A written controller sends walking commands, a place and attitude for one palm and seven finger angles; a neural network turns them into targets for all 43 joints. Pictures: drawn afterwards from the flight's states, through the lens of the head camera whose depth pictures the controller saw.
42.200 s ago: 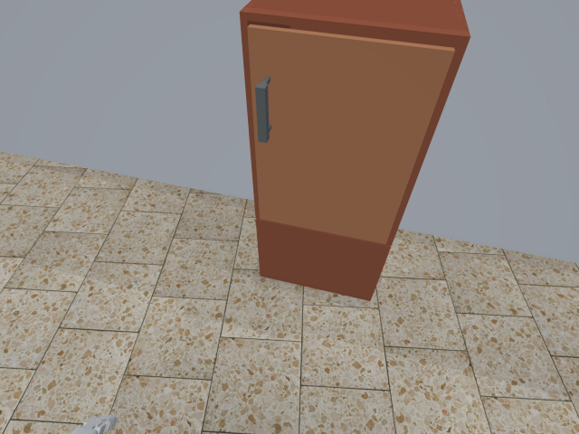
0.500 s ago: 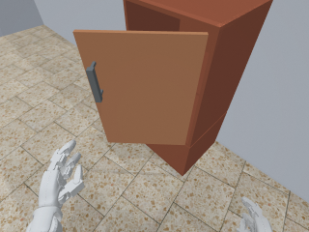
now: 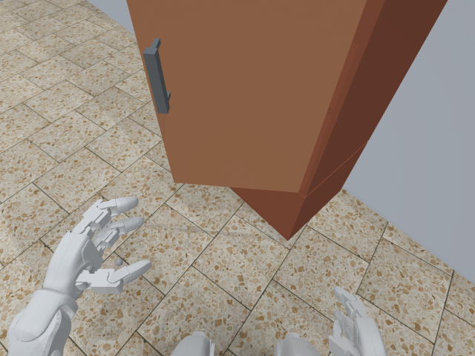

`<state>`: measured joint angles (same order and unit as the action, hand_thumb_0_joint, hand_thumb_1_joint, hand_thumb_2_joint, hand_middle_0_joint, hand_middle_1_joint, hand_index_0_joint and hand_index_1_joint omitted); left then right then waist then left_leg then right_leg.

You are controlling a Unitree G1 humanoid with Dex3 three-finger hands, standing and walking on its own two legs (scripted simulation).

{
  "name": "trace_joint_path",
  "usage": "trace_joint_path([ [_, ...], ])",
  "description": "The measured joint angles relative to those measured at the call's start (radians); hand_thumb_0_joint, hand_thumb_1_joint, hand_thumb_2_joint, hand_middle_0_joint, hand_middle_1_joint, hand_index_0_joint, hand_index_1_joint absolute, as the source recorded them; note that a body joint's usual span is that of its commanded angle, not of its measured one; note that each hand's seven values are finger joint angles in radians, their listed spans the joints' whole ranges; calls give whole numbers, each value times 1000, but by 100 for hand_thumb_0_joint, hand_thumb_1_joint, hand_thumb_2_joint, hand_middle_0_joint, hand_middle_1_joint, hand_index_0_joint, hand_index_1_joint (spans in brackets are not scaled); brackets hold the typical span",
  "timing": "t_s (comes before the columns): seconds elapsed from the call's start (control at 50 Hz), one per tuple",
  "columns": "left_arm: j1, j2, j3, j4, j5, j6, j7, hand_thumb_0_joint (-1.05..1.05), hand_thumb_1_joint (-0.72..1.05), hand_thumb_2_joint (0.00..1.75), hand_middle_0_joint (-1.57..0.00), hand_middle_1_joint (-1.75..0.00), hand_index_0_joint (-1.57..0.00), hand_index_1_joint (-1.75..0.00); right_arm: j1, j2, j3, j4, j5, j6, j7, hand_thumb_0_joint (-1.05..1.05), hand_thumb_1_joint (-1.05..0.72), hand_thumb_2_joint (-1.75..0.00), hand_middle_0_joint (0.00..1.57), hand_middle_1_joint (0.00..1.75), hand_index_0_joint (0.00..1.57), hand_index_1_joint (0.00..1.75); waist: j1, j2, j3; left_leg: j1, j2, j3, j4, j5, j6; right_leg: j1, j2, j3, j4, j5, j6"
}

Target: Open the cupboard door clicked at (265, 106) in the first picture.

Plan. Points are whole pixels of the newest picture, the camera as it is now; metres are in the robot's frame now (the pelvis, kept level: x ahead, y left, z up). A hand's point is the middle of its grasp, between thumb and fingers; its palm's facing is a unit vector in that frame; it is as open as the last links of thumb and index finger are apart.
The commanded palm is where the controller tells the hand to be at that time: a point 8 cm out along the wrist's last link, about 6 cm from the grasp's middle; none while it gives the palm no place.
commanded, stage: raise the hand with hooked fingers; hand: left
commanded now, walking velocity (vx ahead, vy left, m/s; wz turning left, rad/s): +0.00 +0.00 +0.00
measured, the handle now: (160, 77) +0.62 +0.20 +0.11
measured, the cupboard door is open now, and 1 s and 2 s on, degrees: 43 43 43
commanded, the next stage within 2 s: move the hooked fingers beside the handle in 1.34 s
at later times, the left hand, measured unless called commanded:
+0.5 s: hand (73, 222) +0.28 +0.25 +0.11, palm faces +0.03 -1.00 -0.07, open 13.5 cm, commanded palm +0.25 +0.30 +0.10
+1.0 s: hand (72, 187) +0.32 +0.26 +0.13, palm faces -0.02 -1.00 -0.03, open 14.0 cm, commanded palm +0.29 +0.31 +0.13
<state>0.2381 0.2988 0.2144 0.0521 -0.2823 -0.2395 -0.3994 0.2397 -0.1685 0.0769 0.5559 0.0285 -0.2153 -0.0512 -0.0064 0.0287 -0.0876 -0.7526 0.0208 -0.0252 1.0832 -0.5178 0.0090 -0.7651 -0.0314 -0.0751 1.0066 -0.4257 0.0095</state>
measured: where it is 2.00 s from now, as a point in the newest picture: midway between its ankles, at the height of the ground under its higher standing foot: outside the picture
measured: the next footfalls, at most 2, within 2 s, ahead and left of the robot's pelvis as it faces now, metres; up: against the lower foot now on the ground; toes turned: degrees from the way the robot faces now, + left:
none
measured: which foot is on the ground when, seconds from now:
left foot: down 0.00-1.00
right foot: down 0.00-1.00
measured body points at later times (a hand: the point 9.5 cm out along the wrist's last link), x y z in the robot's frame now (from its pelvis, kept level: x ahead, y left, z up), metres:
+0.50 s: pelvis +0.02 +0.00 +0.02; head +0.05 +0.01 +0.47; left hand +0.27 +0.30 +0.11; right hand +0.20 -0.24 -0.03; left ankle +0.01 +0.11 -0.67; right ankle +0.04 -0.13 -0.67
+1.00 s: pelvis +0.03 -0.01 +0.04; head +0.06 -0.02 +0.49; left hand +0.31 +0.31 +0.13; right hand +0.17 -0.27 -0.04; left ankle +0.01 +0.11 -0.67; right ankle +0.04 -0.13 -0.67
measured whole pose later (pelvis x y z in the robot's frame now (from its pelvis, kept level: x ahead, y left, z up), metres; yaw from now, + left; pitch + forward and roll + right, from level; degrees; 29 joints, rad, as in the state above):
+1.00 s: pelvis +0.03 -0.01 +0.04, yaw -1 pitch +7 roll -1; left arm -0.07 0.44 0.45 0.43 -0.36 -0.17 -0.55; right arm 0.30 -0.30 0.04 0.57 0.04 -0.21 -0.09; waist 0.00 0.03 -0.06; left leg -0.49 0.03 0.00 0.80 -0.43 0.00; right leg -0.52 -0.02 -0.06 0.76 -0.35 0.00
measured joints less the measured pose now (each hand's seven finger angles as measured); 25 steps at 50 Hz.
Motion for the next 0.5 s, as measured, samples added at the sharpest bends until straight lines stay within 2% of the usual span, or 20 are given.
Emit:
trace_joint_path([
  [0.06,34,-2,41,2,-28,50,36,1,14,58,-26,-78,-25,-79,47,-6,-6,-9,-1,7,-5,2,-90,-90,21,30,20,30,-13,-3,-4,38,-2,24,-53,18,6,25,0,23,-42,19,6],
  [0.12,67,-8,78,-19,-33,10,87,1,7,55,-27,-83,-26,-83,82,-32,-25,-10,-6,-4,-5,2,-90,-90,21,30,20,30,-10,-10,-6,56,-5,31,-78,26,10,42,-3,29,-64,26,9],
  [0.18,66,-4,93,-28,-23,-56,102,1,0,52,-27,-87,-26,-87,93,-70,-42,1,-8,-20,-4,2,-90,-90,21,30,20,30,1,-14,-3,57,-10,23,-77,26,12,48,-7,21,-66,24,10],
  [0.24,41,1,84,-9,-19,-84,73,1,-7,49,-27,-92,-26,-92,81,-106,-53,12,-2,-32,-9,2,-90,-90,21,30,20,30,7,-13,1,56,-13,13,-69,22,13,54,-11,11,-65,19,12],
  [0.34,-21,31,71,57,-17,-34,7,0,-19,44,-28,-99,-27,-100,40,-124,-57,9,9,-41,-32,2,-91,-90,21,30,20,30,3,-18,8,84,-11,9,-85,24,11,84,-8,7,-83,21,11],
  [0.4,-43,49,93,69,-29,-9,3,0,-26,41,-29,-104,-28,-104,24,-114,-53,-6,10,-45,-38,2,-91,-90,20,30,20,30,0,-23,9,118,-6,10,-112,28,6,116,-2,8,-107,26,7],
  [0.5,-86,68,147,82,-56,-6,7,0,-37,36,-30,-111,-29,-111,20,-97,-37,-24,8,-45,-33,2,-91,-90,20,30,20,30,10,-19,2,167,-1,5,-155,38,-1,165,4,2,-148,33,1],
])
